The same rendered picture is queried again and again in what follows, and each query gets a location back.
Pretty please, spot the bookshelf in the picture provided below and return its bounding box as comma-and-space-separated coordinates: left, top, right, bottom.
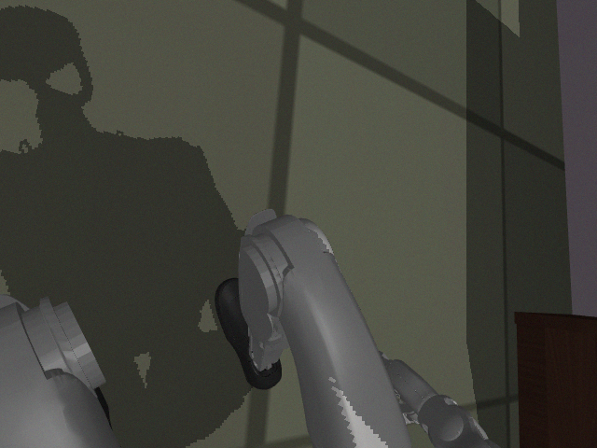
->
514, 312, 597, 448

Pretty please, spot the right robot arm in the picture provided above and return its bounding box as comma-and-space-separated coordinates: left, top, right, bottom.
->
418, 395, 501, 448

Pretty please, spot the right robot hand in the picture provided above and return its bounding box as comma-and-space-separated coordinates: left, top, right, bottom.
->
379, 351, 438, 424

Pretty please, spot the right robot foot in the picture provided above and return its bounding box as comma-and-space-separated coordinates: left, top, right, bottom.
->
215, 278, 282, 390

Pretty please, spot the left robot foot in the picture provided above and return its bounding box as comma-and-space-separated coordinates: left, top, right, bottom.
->
94, 386, 114, 433

